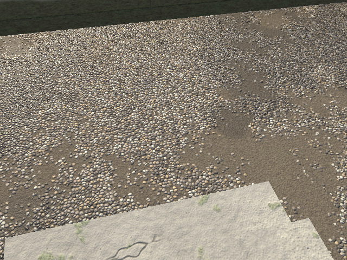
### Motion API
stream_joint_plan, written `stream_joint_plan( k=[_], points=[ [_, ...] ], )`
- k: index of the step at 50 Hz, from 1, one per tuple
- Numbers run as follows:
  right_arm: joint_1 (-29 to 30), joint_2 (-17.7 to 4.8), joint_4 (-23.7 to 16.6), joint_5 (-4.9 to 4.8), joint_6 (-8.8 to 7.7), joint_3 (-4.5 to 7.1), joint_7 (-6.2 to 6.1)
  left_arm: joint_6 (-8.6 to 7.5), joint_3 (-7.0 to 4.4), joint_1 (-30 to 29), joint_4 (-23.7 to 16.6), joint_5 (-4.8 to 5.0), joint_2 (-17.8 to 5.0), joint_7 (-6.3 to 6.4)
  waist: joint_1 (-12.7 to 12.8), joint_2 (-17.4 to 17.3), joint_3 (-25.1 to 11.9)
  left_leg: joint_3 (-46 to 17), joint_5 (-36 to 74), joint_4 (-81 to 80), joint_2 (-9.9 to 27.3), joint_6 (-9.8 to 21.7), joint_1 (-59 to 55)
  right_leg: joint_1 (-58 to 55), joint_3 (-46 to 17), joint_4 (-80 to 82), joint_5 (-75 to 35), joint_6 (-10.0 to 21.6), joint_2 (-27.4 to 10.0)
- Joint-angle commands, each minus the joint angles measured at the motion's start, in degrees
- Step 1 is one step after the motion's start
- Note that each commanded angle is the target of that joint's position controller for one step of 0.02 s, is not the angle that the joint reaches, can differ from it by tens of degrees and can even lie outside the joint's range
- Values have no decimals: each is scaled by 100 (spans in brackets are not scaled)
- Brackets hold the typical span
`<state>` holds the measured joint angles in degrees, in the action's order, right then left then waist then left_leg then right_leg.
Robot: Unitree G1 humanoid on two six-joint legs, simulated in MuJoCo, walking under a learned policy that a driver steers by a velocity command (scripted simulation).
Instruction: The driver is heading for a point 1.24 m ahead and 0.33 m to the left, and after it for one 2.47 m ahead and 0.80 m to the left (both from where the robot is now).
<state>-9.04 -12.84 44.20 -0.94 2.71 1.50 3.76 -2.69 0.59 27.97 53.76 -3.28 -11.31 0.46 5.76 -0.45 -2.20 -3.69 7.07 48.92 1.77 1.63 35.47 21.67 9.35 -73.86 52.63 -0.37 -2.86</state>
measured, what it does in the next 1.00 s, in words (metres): goes down, turning left: left foot 0.18 m lower, then right foot 0.18 m lower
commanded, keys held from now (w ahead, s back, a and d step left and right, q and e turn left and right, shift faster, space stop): w+q+shift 0.54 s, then w+shift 0.22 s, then w+e+shift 0.24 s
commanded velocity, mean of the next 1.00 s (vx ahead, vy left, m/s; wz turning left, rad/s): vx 0.94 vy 0.00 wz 0.56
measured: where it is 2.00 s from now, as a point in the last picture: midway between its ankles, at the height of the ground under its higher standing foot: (119, 157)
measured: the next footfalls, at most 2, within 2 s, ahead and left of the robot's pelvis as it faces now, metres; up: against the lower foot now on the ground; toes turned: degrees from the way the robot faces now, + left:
left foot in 0.10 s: +0.12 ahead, +0.11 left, -0.18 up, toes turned +5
right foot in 0.58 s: +0.55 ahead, +0.07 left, -0.35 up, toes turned +36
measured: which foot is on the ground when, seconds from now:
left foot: up 0.00-0.08, down 0.10-0.58, up 0.60-1.00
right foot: down 0.00-0.10, up 0.12-0.56, down 0.58-1.00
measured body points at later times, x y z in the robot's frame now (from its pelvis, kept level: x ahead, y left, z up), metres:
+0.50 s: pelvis +0.32 +0.10 -0.13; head +0.30 +0.12 +0.32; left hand +0.49 +0.38 -0.20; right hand +0.31 -0.17 -0.25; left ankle +0.08 +0.11 -0.79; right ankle +0.53 +0.03 -0.83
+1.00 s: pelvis +0.68 +0.28 -0.34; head +0.69 +0.27 +0.11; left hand +0.41 +0.35 -0.46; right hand +1.01 +0.26 -0.40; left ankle +0.76 +0.45 -1.05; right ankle +0.52 +0.05 -0.96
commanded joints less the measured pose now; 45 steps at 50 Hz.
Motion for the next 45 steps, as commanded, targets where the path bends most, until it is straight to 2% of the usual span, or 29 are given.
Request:
stream_joint_plan(
  k=[1,4,5,6,7,8,9,10,11,12,14,15,17,19,24,26,28,29,30,31,32,33,34,35,37,40,41,44,45],
  points=[
    [612,-491,-615,-53,41,268,-128,-27,-520,-466,-125,-75,-1145,136,-312,1111,1500,431,-839,-711,142,279,-216,638,-1853,2512,-717,809,-1593],
    [-1296,-709,272,49,18,506,-244,28,-600,-261,162,-46,-968,182,-955,268,202,867,-1085,-1797,-271,630,-2997,150,-198,-596,-4423,624,-1085],
    [-2176,-743,635,104,-27,576,-294,105,-615,-613,138,30,-784,186,-1520,-717,137,462,-829,-2307,-246,929,-4276,1323,417,-3271,-2902,562,-410],
    [-2526,-1082,768,50,-98,527,-224,130,-457,-1276,-207,-69,-259,175,-1512,-1365,464,-82,680,-562,-84,1079,-4880,3563,84,-5210,-1032,624,-35],
    [-2399,-1100,640,-80,-169,387,-233,77,-366,-1342,-761,-73,-141,142,-1092,-1107,-5,-1043,1969,-392,244,1170,-5184,4526,-511,-4850,-1439,592,-195],
    [-2537,-1254,542,-66,-180,469,-290,-56,-406,-1604,-1156,-19,-472,54,-1279,-841,-880,-3301,-406,-1723,1180,1923,-5524,4954,-996,-3934,-1762,356,-107],
    [-2382,-1112,555,111,-257,465,-419,-129,-438,-1924,-1098,-50,-597,116,-1216,-157,-592,-3821,-1949,-2046,1558,2112,-4935,5007,-1522,-2989,-2380,214,-360],
    [-1923,-938,420,207,-347,368,-423,-51,-507,-1909,-933,-58,-829,134,-883,211,-56,-3392,-2750,-2214,1181,1943,-4050,4635,-1570,-1866,-2902,127,-357],
    [-1619,-835,393,282,-450,317,-472,25,-450,-1922,-860,-99,-614,95,-658,-219,316,-3633,-2431,-2166,1071,2043,-3100,4253,-1651,-1070,-3135,-64,-372],
    [-1435,-634,265,220,-568,237,-526,147,-462,-2278,-989,-44,-660,74,-546,-16,660,-3279,-2276,-2209,771,1998,-2305,3832,-1670,-35,-3584,-284,-331],
    [-1304,-886,204,173,-610,311,-532,243,-415,-2311,-855,-181,-634,9,-482,-311,369,-3012,-1257,-2395,368,1934,-1584,2416,-1349,960,-3991,-346,-107],
    [-1428,-981,250,201,-629,356,-503,226,-450,-1975,-693,-120,-711,-31,-406,-612,232,-3019,-278,-2163,383,1922,-1803,2216,-1453,865,-4731,-219,-119],
    [-2196,-765,502,91,-694,368,-496,72,-542,-2729,-811,63,-932,-70,-782,-69,431,-2897,-952,-1473,95,1734,-2482,2787,-1648,1847,-6325,15,-147],
    [-2411,-520,592,40,-739,294,-553,-40,-404,-3504,-1142,21,-633,-136,-1089,284,658,-2692,-2003,-1225,-438,1451,-2105,2270,-1444,3313,-7205,35,156],
    [-2294,-537,627,102,-554,233,-538,-30,-321,-3308,-1397,333,-257,-132,-1268,-617,761,-2573,-1656,-683,-731,1092,-1359,-236,-1359,4211,-7014,9,610],
    [-2352,-568,707,296,-446,229,-608,-145,-353,-2658,-1351,484,-342,10,-1041,-418,737,-2592,-1737,349,-897,1043,-1815,-899,-1682,5164,-6971,-85,450],
    [-1882,-852,795,389,-407,299,-630,-123,-645,-491,-775,423,-816,147,155,-90,280,-2019,-850,3162,-1006,1125,-1533,-2669,-1692,6006,-7275,69,49],
    [-1597,-698,650,326,-461,319,-560,-89,-776,311,-491,357,-1081,166,472,473,33,-1433,-2944,4874,-1315,930,-414,-3885,-2008,5607,-7046,270,-389],
    [-1583,-248,430,77,-586,214,-545,-90,-663,807,-432,84,-1037,36,359,746,-398,-1278,-5167,6607,-1336,946,1212,-5145,-2063,3270,-8752,156,-989],
    [-2489,-149,303,-89,-638,150,-675,-108,-571,561,-486,127,-887,-82,-344,1441,-1077,-1005,-4816,6705,-913,892,1791,-5650,-2872,2526,-10225,159,-1624],
    [-2691,-437,364,-32,-553,167,-695,-136,-751,18,-644,193,-1263,-75,-399,2216,-1414,-451,-4294,7131,-782,658,2333,-5091,-4558,3752,-6502,1295,-2190],
    [-1875,-720,407,331,-429,250,-609,-144,-643,-324,-705,261,-723,-73,-396,866,-485,-387,-3586,5930,-401,621,2457,-3661,-4970,5080,-2765,1503,-1888],
    [-1121,-806,411,568,-346,333,-514,-242,-591,-457,-610,227,-493,-98,-277,277,594,-694,-3421,5521,-323,647,2357,-2381,-4844,5068,-2516,1689,-1685],
    [-755,-640,322,482,-395,330,-470,-423,-455,-320,-370,145,-324,-93,-453,-85,1151,-1244,-2371,4131,-206,679,2244,-1463,-4135,4574,-3829,1285,-1279],
    [-460,-233,249,373,-358,237,-328,-584,-397,55,119,234,-270,-11,-877,274,1311,-1241,-1646,2213,-113,371,1351,69,-3273,4615,-4509,1024,-827],
    [-404,-490,512,485,-351,290,-202,-389,-603,62,41,106,-1131,24,-828,896,628,-260,-1005,2075,-354,318,512,15,-3286,4498,-5361,1317,-878],
    [525,-393,227,391,-495,247,-172,-449,-466,263,154,250,-470,62,-709,376,970,-675,518,828,-77,406,1256,-176,-3164,4104,-4405,1222,-402],
    [1045,-130,69,423,-681,40,1,-473,-372,-168,-60,399,-525,63,-652,27,764,285,2868,-765,12,316,-1299,1360,-2711,4257,-3312,1238,80],
    [980,-233,126,311,-651,32,-22,-439,-409,-191,-121,387,-705,30,-586,175,676,430,2791,-804,-105,225,-2078,1637,-2555,4056,-3270,1155,175]
  ],
)
Velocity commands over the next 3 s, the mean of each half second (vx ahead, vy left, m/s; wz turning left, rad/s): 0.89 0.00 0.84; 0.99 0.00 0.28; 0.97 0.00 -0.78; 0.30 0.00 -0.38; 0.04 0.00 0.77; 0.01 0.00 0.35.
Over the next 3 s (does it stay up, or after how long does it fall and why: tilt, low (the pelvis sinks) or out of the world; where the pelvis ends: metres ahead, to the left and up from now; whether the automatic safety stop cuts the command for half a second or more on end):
stays up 1.46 0.56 -0.59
